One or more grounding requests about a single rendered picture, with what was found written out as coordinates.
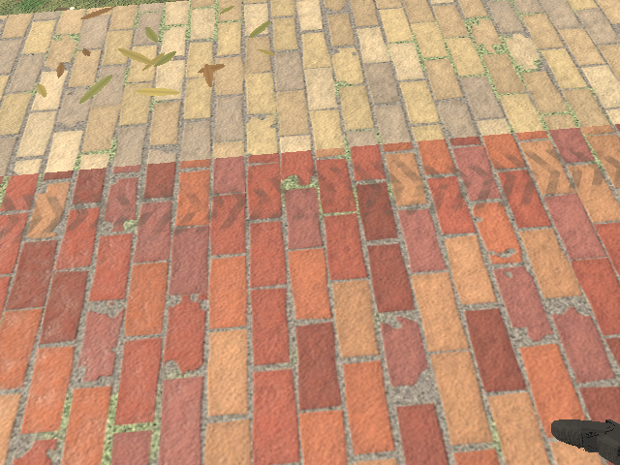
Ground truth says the right robot hand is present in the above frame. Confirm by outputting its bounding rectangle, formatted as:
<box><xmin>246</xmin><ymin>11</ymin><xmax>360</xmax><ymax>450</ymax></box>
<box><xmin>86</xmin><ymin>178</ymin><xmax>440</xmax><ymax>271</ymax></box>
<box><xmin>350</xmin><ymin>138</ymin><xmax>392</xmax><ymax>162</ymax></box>
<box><xmin>551</xmin><ymin>419</ymin><xmax>620</xmax><ymax>465</ymax></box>

